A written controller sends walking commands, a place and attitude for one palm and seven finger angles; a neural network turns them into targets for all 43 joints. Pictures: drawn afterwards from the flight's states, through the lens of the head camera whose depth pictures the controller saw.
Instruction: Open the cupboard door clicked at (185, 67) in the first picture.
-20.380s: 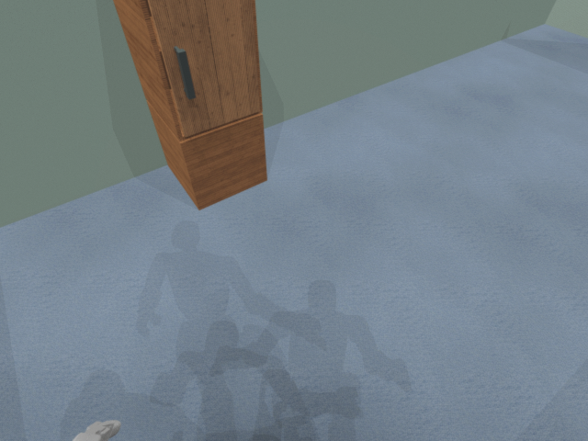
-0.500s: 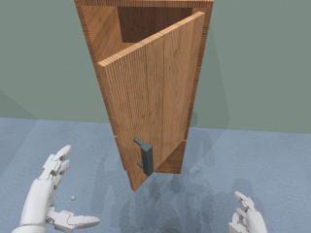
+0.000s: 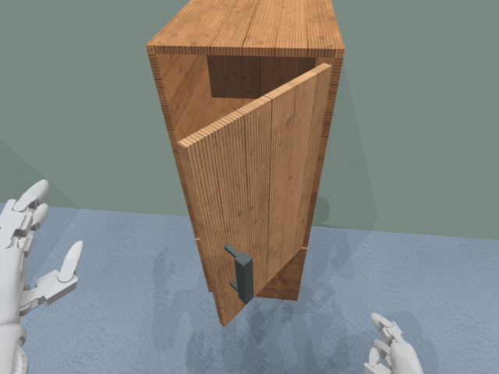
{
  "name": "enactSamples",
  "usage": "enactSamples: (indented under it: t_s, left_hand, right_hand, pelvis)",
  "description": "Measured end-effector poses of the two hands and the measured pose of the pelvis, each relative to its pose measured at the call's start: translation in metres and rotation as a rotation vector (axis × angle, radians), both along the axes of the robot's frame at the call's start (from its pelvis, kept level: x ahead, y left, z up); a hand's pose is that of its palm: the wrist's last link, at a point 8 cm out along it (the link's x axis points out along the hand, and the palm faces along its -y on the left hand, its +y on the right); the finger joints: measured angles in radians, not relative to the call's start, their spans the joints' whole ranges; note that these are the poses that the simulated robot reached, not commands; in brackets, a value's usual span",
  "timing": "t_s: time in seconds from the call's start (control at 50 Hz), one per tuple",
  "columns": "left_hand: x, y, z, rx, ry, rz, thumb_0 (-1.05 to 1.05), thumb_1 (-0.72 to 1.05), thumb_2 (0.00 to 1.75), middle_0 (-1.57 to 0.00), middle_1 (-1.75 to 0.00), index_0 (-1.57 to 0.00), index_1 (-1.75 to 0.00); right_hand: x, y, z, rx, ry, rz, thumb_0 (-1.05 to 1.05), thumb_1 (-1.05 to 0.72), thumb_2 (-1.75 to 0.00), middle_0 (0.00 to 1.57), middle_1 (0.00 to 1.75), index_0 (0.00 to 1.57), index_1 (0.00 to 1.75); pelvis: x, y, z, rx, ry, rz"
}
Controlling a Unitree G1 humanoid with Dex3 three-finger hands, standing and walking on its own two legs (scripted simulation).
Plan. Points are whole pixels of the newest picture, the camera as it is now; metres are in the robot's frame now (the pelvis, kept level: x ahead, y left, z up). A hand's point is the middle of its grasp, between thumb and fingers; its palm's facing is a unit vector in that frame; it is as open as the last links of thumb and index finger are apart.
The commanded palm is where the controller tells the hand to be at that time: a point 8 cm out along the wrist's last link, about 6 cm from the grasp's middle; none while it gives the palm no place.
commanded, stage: draw the hand back to the body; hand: left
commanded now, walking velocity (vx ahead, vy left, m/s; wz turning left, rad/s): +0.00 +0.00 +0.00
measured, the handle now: (238, 273) +0.34 +0.08 -0.09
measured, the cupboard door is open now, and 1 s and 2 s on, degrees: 53 53 53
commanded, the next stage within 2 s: step back with the hand held close in 0.40 s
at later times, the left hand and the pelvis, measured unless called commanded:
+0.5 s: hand (57, 265) +0.19 +0.26 +0.16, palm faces +0.44 -0.79 -0.42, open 7.5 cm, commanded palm +0.14 +0.30 +0.18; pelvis -0.01 +0.00 +0.01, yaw -1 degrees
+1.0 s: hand (27, 294) +0.15 +0.27 +0.16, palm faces +0.39 -0.76 -0.52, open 7.4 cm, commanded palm +0.09 +0.31 +0.18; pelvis -0.06 +0.02 +0.00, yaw -2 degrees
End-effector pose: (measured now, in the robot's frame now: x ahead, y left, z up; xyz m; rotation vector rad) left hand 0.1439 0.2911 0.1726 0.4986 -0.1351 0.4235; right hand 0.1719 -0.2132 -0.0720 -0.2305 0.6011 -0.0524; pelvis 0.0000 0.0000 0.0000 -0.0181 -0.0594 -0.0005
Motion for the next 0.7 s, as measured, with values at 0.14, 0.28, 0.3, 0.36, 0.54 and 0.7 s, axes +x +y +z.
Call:
enactSamples:
  t_s: [0.14, 0.28, 0.3, 0.36, 0.54, 0.7]
  left_hand:
    - [-0.001, 0.008, 0.016, 0.020, -0.073, 0.018, 0.01, 0.77, 0.85, -0.20, -0.30, -0.20, -0.30]
    - [0.001, 0.003, -0.001, -0.024, -0.012, -0.002, 0.01, 0.86, 0.88, -0.21, -0.30, -0.21, -0.30]
    - [0.001, 0.002, -0.001, -0.025, -0.007, -0.004, 0.01, 0.86, 0.89, -0.21, -0.30, -0.21, -0.30]
    - [0.000, 0.002, 0.001, -0.017, -0.011, -0.007, 0.02, 0.87, 0.89, -0.21, -0.31, -0.21, -0.30]
    - [0.000, 0.005, 0.009, 0.002, -0.046, -0.004, 0.02, 0.88, 0.90, -0.21, -0.31, -0.21, -0.30]
    - [0.010, 0.010, 0.009, 0.056, -0.036, -0.044, 0.02, 0.89, 0.90, -0.21, -0.30, -0.21, -0.30]
  right_hand:
    - [-0.001, -0.005, 0.002, -0.005, 0.013, -0.006, 0.01, -0.90, -0.90, 0.20, 0.30, 0.21, 0.30]
    - [-0.009, -0.008, 0.001, -0.017, 0.038, -0.020, 0.01, -0.90, -0.90, 0.20, 0.30, 0.21, 0.30]
    - [-0.010, -0.009, 0.001, -0.018, 0.039, -0.021, 0.01, -0.90, -0.90, 0.20, 0.30, 0.21, 0.30]
    - [-0.012, -0.008, 0.001, -0.021, 0.041, -0.021, 0.01, -0.90, -0.90, 0.20, 0.30, 0.21, 0.30]
    - [-0.014, -0.004, 0.000, -0.011, 0.039, -0.015, 0.01, -0.90, -0.90, 0.20, 0.30, 0.21, 0.30]
    - [-0.020, -0.011, 0.004, -0.036, 0.069, -0.061, 0.01, -0.90, -0.90, 0.20, 0.30, 0.21, 0.30]
  pelvis:
    - [-0.003, -0.001, 0.003, 0.001, -0.015, -0.007]
    - [-0.004, -0.001, 0.004, 0.002, -0.020, -0.014]
    - [-0.004, -0.001, 0.004, 0.001, -0.021, -0.014]
    - [-0.004, 0.000, 0.005, 0.001, -0.026, -0.014]
    - [-0.007, 0.001, 0.005, 0.002, -0.031, -0.016]
    - [-0.019, 0.006, 0.004, 0.005, 0.037, -0.025]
